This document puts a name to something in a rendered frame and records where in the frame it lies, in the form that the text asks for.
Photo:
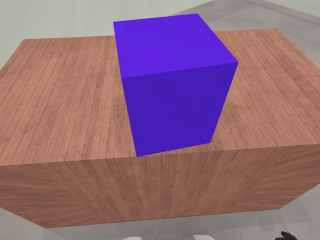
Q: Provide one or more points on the pedestal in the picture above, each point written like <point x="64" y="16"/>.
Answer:
<point x="67" y="154"/>

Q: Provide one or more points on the carton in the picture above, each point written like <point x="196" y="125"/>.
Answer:
<point x="176" y="74"/>

